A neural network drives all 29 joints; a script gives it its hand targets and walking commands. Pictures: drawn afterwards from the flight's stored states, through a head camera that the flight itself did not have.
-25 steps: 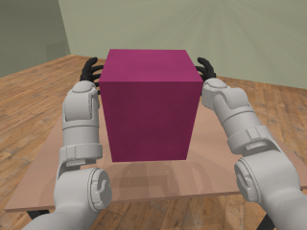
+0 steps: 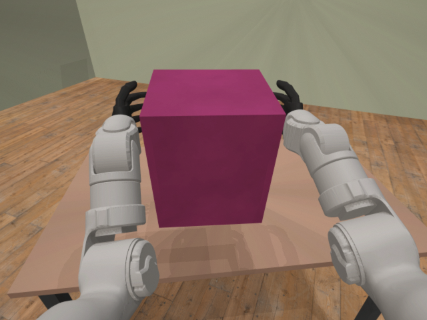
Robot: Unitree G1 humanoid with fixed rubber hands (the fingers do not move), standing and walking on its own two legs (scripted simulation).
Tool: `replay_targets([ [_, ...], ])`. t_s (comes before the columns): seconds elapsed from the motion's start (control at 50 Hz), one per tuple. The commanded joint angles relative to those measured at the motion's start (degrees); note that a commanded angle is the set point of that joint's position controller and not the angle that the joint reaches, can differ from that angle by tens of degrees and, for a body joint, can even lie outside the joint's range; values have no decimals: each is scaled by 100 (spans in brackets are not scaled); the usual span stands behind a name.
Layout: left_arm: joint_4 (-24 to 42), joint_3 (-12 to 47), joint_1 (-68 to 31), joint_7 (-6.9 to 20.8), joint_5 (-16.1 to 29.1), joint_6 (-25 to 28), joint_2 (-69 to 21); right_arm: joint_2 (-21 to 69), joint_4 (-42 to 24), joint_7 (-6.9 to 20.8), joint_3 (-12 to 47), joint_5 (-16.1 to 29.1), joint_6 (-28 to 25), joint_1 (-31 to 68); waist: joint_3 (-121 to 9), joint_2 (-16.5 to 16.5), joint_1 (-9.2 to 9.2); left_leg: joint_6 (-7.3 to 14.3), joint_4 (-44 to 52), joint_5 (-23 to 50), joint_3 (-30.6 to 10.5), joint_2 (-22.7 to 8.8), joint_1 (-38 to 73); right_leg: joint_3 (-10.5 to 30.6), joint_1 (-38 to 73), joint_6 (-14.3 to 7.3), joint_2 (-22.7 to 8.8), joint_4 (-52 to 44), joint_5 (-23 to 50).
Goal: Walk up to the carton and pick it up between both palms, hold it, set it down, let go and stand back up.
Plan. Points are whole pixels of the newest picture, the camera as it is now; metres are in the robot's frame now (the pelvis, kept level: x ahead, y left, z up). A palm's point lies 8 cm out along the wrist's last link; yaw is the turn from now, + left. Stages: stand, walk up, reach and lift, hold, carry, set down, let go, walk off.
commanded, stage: hold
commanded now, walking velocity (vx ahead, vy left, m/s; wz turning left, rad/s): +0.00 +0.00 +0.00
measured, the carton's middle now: (209, 148) +0.38 +0.01 +0.22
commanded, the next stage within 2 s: none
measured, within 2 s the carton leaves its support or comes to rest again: neither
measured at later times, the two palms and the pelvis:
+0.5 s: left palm (123, 126) +0.37 +0.16 +0.28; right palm (286, 119) +0.38 -0.13 +0.28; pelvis +0.01 +0.00 +0.00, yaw +1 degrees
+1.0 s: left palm (122, 118) +0.37 +0.16 +0.29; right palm (289, 114) +0.37 -0.13 +0.29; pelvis +0.00 -0.01 +0.00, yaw +0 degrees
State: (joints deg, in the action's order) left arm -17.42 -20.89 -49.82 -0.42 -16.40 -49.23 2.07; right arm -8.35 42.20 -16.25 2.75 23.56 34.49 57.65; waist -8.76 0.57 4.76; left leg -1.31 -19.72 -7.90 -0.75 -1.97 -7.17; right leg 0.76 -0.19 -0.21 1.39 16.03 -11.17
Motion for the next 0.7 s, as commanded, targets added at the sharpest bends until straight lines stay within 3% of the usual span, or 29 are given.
replay_targets([
  [0.0, 227, 2252, -4318, 786, 1107, 495, -3147, 3716, -1665, 708, 1103, 560, -218, 4551, -1592, 17, -110, 35, 107, 507, 103, 337, 1169, -138, -666, 415, 277, -337, 443],
  [0.06, -318, 2011, -4214, 837, 1041, 499, -3017, 3651, -1493, 682, 996, 456, -229, 4656, -1319, 156, -104, 137, 149, 223, 137, 363, 1085, -73, -774, 423, 214, -447, 309],
  [0.12, -477, 1897, -4344, 898, 1005, 563, -2941, 3622, -1130, 696, 828, 365, -219, 4555, -1229, 95, -54, 138, 193, 63, 161, 371, 978, -56, -824, 386, 169, -474, 182],
  [0.26, 4, 2070, -4149, 920, 1009, 501, -3074, 3377, -1372, 557, 1056, 789, -191, 4367, -1636, -412, 107, -195, -159, 1372, 36, 418, 1350, -122, -225, 446, 245, -235, 1594],
  [0.3, 448, 2278, -4090, 919, 1163, 494, -3218, 3454, -1821, 524, 1220, 922, -232, 4351, -2039, -444, 174, -256, -260, 1684, -13, 425, 1484, -147, -90, 460, 284, -150, 1880],
  [0.4, 702, 2356, -4069, 865, 1137, 446, -3157, 3456, -1896, 514, 1269, 914, -138, 4103, -1752, -347, 170, -286, -209, 1717, -17, 404, 1637, -211, -224, 471, 333, -198, 1729],
  [0.5, 968, 2477, -3963, 824, 1131, 388, -3235, 3570, -2195, 557, 1478, 983, -147, 4147, -1828, -302, 34, -284, -253, 1911, -24, 373, 1709, -234, -245, 439, 392, -179, 1720],
  [0.54, 789, 2506, -3909, 828, 1120, 351, -3279, 3540, -2237, 564, 1409, 906, -149, 4220, -1600, -282, 28, -250, -202, 1688, 1, 359, 1622, -222, -360, 429, 372, -236, 1500],
  [0.56, 875, 2655, -3913, 822, 1155, 353, -3351, 3511, -2263, 564, 1357, 854, -166, 4154, -1705, -396, 123, -287, -209, 1632, -4, 345, 1626, -222, -374, 402, 377, -220, 1440],
  [0.68, 705, 2569, -4137, 766, 1139, 383, -3308, 3553, -2005, 648, 1257, 697, -136, 4288, -1581, -354, 30, -186, -53, 1075, 31, 320, 1439, -184, -537, 356, 335, -280, 858],
])
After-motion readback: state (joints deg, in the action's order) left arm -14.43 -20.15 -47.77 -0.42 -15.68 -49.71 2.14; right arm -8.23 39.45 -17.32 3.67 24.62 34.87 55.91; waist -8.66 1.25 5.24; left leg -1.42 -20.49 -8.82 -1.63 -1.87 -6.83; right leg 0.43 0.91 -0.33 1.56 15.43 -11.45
